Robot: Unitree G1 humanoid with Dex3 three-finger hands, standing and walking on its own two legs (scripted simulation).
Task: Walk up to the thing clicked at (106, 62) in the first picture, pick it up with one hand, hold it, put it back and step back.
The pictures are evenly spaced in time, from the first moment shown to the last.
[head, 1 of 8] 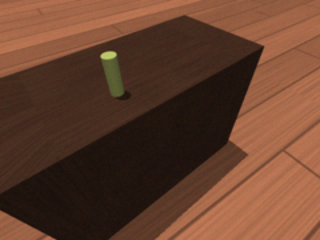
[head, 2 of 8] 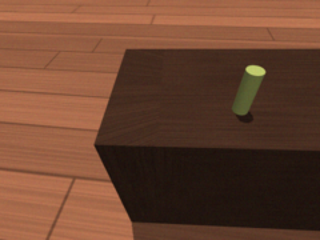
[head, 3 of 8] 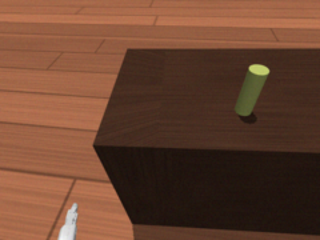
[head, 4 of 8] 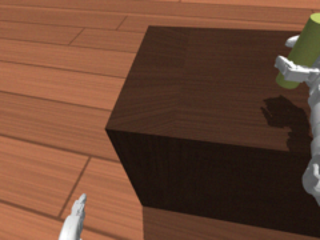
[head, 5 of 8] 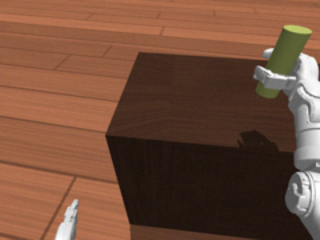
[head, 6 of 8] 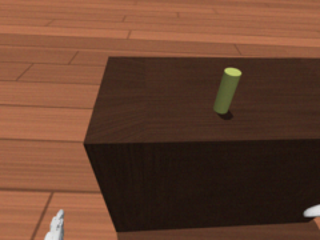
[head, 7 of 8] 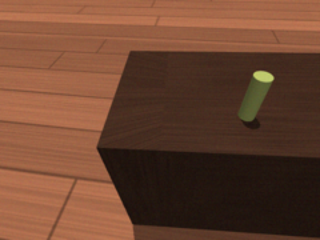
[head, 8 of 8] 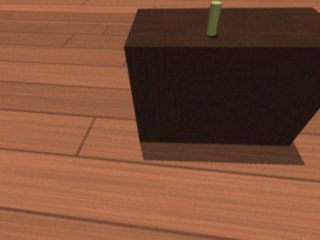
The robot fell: no
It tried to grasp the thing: yes
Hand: right
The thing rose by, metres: 0.25
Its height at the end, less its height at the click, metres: +0.00
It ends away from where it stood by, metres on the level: 0.01
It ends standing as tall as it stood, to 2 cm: yes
